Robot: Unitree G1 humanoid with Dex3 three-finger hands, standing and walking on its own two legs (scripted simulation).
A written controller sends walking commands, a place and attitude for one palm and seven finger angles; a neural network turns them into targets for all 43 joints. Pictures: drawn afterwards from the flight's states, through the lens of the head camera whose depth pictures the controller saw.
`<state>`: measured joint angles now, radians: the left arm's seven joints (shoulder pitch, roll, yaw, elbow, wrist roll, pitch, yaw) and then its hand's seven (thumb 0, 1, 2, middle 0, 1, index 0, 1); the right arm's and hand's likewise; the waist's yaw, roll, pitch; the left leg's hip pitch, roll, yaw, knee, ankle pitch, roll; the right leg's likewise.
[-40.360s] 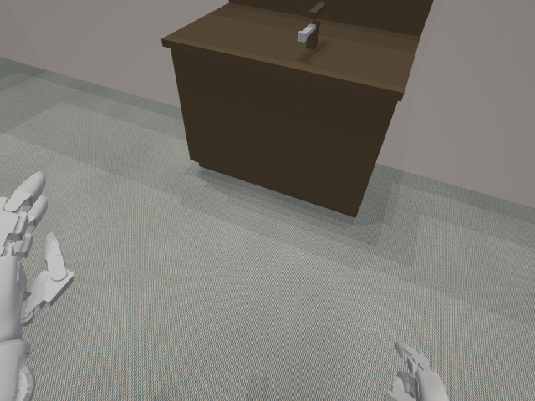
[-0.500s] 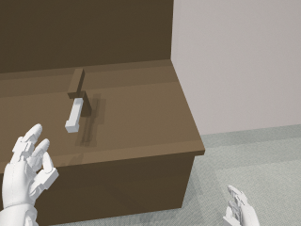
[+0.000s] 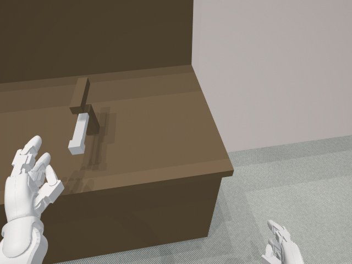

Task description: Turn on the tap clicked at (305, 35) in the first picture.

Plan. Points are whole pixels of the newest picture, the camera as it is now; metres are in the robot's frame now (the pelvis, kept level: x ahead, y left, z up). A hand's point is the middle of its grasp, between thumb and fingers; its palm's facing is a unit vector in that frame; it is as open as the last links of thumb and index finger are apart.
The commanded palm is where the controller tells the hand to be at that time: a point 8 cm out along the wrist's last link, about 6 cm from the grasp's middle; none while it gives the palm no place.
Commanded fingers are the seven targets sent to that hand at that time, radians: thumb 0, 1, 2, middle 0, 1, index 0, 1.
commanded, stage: reach beside the lever's end, fingers flat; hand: left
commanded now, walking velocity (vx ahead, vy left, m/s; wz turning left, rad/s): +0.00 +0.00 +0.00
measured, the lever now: (76, 146) +0.35 +0.29 +0.08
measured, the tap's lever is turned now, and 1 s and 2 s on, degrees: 0 0 0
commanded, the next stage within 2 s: push the lever round in 1.44 s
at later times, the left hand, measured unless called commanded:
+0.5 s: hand (61, 169) +0.27 +0.28 +0.10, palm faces +0.47 -0.88 -0.10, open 7.7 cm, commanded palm +0.24 +0.32 +0.10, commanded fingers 0.00 0.90 0.90 -0.16 -0.19 -0.16 -0.19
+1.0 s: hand (60, 156) +0.32 +0.31 +0.08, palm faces +0.50 -0.86 -0.09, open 7.8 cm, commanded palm +0.28 +0.34 +0.08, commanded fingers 0.00 0.90 0.90 -0.15 -0.15 -0.15 -0.15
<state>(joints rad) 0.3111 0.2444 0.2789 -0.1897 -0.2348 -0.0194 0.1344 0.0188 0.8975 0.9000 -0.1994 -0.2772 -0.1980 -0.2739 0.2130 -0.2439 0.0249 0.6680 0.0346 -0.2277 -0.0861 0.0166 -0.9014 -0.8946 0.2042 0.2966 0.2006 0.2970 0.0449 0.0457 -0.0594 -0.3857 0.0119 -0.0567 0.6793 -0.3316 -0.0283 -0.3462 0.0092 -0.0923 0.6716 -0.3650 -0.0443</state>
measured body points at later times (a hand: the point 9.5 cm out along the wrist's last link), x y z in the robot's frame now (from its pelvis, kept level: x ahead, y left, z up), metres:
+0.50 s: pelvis +0.00 +0.01 +0.00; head +0.01 +0.00 +0.45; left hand +0.24 +0.32 +0.11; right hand +0.17 -0.23 -0.09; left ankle +0.01 +0.14 -0.72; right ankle -0.01 -0.09 -0.72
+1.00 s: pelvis +0.00 +0.02 +0.00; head +0.03 +0.01 +0.45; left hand +0.29 +0.35 +0.09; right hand +0.13 -0.24 -0.11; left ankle +0.01 +0.14 -0.72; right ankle -0.01 -0.09 -0.72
